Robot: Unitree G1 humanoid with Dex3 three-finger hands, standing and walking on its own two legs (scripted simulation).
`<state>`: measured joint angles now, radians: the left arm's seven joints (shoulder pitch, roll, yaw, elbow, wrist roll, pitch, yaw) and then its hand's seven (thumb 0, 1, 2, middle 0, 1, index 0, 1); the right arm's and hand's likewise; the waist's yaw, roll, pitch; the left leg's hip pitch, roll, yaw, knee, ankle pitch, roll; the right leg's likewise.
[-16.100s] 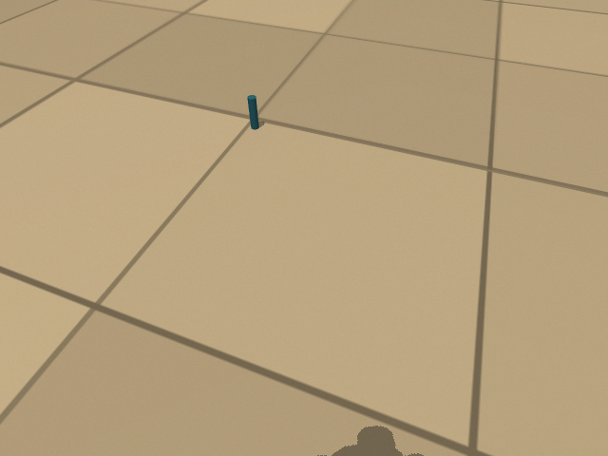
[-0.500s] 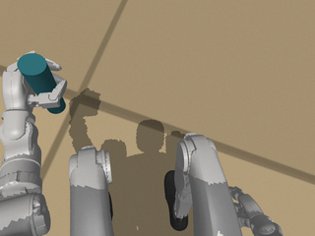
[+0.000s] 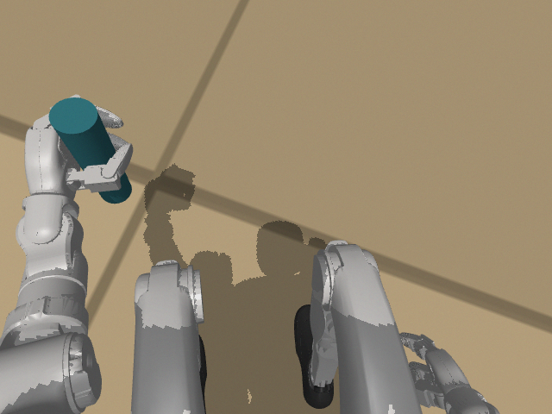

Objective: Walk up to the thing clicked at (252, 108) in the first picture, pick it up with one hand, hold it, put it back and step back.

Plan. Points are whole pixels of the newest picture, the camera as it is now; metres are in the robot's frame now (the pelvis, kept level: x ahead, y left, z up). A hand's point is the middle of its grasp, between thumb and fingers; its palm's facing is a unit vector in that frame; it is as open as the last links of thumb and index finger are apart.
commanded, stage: settle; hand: left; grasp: from the side
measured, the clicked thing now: (99, 160) +0.46 +0.22 -0.05
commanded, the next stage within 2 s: lift in 0.08 s
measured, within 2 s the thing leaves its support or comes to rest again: neither
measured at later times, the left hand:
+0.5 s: hand (97, 147) +0.46 +0.20 +0.00, palm faces +0.01 -1.00 -0.04, open 6.4 cm
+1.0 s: hand (28, 103) +0.42 +0.20 +0.15, palm faces +0.05 -1.00 -0.05, open 6.4 cm
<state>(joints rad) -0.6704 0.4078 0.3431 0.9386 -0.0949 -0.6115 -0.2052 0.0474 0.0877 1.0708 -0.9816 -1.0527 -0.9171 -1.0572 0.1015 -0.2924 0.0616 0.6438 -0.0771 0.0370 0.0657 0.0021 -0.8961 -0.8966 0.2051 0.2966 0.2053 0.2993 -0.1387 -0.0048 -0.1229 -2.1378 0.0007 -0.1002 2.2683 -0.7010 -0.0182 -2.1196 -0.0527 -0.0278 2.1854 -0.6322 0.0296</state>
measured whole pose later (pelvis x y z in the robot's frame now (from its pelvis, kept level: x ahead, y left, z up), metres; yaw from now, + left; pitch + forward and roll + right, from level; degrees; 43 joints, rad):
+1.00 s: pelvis +0.02 +0.00 +0.14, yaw +2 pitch +31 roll -3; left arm -0.34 0.29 0.23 0.45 -0.17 -0.37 -0.16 0.05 0.09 1.06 -0.98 -1.05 -0.91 -1.06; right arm 0.13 -0.26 0.00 0.58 0.03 -0.01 -0.02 0.01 -0.90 -0.89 0.21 0.30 0.21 0.30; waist -0.05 0.02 -0.20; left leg -1.70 0.02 -0.06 1.83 -0.68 -0.01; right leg -1.70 -0.05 -0.02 1.78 -0.62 0.03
